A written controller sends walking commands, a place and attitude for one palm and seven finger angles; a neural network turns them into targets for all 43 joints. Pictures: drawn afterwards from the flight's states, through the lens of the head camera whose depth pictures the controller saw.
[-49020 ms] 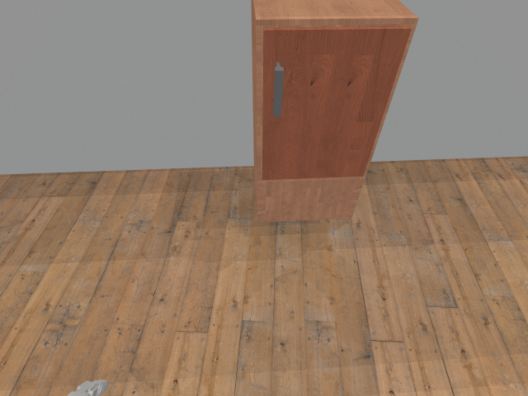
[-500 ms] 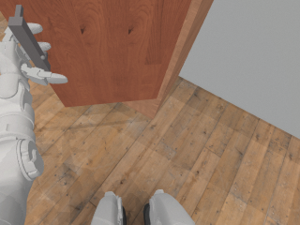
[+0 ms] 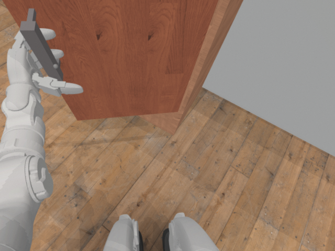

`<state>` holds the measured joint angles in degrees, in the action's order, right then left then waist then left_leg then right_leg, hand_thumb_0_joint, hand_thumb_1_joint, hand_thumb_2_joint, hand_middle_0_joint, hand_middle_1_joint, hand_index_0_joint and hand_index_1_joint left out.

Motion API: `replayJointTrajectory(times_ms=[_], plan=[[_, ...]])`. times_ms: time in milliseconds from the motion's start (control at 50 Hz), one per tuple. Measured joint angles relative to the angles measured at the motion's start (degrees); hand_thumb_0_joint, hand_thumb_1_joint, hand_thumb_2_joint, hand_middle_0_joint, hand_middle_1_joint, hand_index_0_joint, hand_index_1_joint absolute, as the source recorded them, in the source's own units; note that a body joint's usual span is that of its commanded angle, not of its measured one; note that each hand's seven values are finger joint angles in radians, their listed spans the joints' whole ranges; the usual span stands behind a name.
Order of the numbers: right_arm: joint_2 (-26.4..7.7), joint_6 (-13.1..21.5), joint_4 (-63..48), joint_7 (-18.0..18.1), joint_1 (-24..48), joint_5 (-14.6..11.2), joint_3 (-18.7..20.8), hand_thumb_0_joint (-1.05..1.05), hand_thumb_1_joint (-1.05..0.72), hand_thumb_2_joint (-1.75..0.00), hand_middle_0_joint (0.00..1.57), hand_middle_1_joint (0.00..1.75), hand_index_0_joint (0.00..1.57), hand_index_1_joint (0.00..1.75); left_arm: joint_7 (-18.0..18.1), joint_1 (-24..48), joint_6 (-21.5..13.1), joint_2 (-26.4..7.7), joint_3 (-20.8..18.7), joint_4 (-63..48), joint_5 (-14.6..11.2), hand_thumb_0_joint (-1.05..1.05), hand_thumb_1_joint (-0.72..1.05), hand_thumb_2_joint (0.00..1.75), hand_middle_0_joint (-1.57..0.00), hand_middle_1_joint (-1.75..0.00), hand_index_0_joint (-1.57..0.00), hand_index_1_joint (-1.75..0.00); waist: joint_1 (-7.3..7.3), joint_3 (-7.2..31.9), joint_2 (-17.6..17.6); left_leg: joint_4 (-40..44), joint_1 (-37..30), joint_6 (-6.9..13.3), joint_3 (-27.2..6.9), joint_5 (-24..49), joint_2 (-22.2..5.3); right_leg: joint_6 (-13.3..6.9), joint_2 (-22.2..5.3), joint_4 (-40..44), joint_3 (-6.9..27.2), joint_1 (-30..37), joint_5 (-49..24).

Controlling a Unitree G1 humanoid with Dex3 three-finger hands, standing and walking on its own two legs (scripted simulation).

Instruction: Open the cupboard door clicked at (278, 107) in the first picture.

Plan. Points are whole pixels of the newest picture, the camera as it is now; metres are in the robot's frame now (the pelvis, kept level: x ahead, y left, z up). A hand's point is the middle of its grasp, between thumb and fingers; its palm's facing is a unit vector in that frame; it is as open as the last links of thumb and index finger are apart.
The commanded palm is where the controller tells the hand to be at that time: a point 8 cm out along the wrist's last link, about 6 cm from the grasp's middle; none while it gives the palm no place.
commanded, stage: close the thumb around the handle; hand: left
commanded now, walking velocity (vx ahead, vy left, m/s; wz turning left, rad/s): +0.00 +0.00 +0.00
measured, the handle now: (45, 48) +0.57 +0.24 +0.06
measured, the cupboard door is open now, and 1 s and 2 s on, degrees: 38 43 78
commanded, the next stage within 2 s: pull the door open along its arc in 0.60 s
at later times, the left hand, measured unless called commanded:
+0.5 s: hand (56, 64) +0.53 +0.21 +0.06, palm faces +0.12 -0.99 -0.02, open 6.0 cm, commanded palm +0.51 +0.24 +0.06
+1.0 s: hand (58, 76) +0.50 +0.20 +0.06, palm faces +0.10 -0.99 -0.01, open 5.9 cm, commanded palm +0.44 +0.24 +0.06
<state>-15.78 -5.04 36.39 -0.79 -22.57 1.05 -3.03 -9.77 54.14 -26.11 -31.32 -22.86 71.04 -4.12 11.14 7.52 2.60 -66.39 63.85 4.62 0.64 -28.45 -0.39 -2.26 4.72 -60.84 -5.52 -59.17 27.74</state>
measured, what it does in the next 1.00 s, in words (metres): stands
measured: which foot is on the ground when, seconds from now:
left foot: down 0.00-1.00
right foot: down 0.00-1.00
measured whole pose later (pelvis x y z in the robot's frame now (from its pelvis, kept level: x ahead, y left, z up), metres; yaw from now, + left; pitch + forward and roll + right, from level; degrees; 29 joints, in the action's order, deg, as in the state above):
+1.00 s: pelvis +0.02 +0.00 +0.01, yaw -1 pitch +24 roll -4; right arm -15.0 -6.4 35.0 -1.4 -22.8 -0.1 -2.0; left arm -10.7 41.1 -26.4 -26.1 -23.1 60.4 -7.8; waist 8.9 8.8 2.3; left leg -62.7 58.1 4.3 2.3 -28.9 -0.9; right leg -2.5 5.5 -58.0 -3.4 -54.5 27.9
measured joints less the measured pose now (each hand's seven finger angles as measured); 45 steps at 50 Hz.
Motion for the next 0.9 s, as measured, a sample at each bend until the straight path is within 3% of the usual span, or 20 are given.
replayJointTrajectory(times_ms=[160,520,780,900], plan=[[0.0,0.2,0.1,0.1,0.1,0.0,-0.3,0.01,-0.90,-0.90,0.20,0.30,0.20,0.30,0.2,1.4,0.1,-0.6,-0.1,1.1,0.3,-0.01,-0.20,0.43,-0.32,-1.23,-0.31,-1.24,0.28,-0.2,-0.1,-0.4,0.7,-0.1,-0.2,-0.1,0.0,-0.1,0.0,-0.4,-0.2,-0.7,0.2],[0.4,-0.4,0.5,-0.1,-0.5,0.0,0.0,0.01,-0.90,-0.90,0.20,0.30,0.20,0.30,0.1,-1.3,0.8,-0.2,-0.7,-1.1,-0.5,0.01,0.71,0.82,-0.37,-1.33,-0.37,-1.33,-0.09,0.2,-0.1,0.7,-0.8,-0.5,-0.2,-0.5,-0.3,-0.5,0.5,0.8,0.0,0.7,0.3],[0.1,-0.3,-0.1,0.2,0.5,-0.2,0.2,0.01,-0.90,-0.90,0.20,0.30,0.20,0.30,-0.7,-2.1,0.1,-0.2,-1.3,-1.0,-0.6,0.01,0.71,0.80,-0.36,-1.35,-0.36,-1.35,-0.19,0.1,-0.2,0.8,-1.5,-0.5,0.1,-0.7,-0.4,-0.5,0.5,0.7,0.3,1.2,0.6],[0.3,-0.7,-0.6,-0.1,0.3,-0.5,0.7,0.01,-0.90,-0.90,0.20,0.30,0.20,0.30,-0.9,-6.2,0.1,1.7,-1.4,-4.7,-1.9,0.01,0.71,0.78,-0.36,-1.35,-0.36,-1.35,-1.01,0.5,-0.1,1.8,-2.9,-0.4,0.8,-0.7,-0.5,-0.4,0.7,1.4,1.2,2.2,0.4]])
